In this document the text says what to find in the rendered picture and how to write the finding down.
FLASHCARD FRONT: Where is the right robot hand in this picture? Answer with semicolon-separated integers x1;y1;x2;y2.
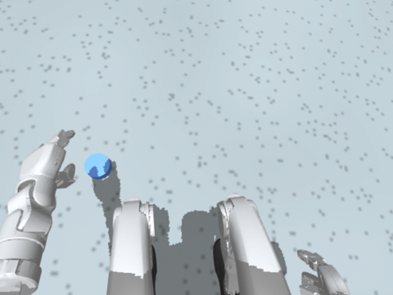
297;250;351;295

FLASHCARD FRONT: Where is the left robot arm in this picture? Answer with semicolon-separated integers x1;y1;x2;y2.
0;175;57;295

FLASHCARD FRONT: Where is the right robot foot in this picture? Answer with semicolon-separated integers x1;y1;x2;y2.
213;239;239;295

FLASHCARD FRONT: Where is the tin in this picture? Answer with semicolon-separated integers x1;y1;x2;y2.
84;154;112;179

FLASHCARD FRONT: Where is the left robot hand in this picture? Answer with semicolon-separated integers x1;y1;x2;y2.
18;129;75;189

